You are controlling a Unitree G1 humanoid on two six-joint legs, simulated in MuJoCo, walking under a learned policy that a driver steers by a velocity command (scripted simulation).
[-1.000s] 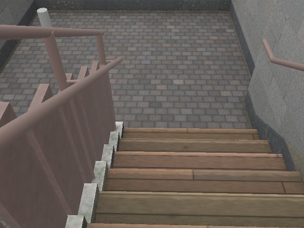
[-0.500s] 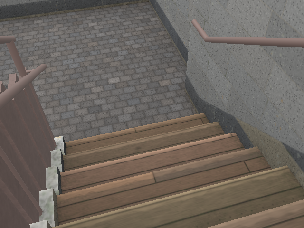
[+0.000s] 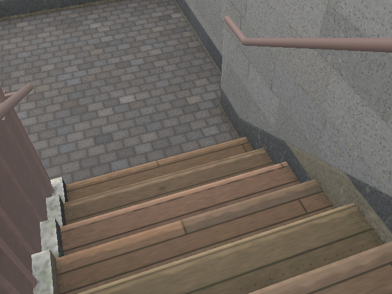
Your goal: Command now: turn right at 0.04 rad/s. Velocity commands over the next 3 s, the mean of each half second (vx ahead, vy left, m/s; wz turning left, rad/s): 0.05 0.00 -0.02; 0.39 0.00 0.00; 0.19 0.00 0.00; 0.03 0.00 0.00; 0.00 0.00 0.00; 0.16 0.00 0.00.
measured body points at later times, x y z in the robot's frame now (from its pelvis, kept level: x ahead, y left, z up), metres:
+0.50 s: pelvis +0.03 +0.01 +0.01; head +0.02 +0.01 +0.46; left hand +0.06 +0.25 -0.14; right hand +0.00 -0.23 -0.14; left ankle -0.03 +0.11 -0.72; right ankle +0.05 -0.10 -0.72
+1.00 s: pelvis +0.21 +0.07 -0.08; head +0.20 +0.09 +0.37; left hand +0.09 +0.29 -0.24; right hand +0.41 -0.14 -0.18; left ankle +0.32 +0.21 -0.82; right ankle +0.05 -0.10 -0.72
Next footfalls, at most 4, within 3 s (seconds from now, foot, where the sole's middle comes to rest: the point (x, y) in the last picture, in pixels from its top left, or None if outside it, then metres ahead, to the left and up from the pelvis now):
1.04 left None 0.33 0.21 -0.93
1.40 right None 0.43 -0.01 -0.93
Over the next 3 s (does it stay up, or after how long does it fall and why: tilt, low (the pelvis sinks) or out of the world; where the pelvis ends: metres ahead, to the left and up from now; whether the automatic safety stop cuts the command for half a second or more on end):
stays up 0.40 0.09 -0.18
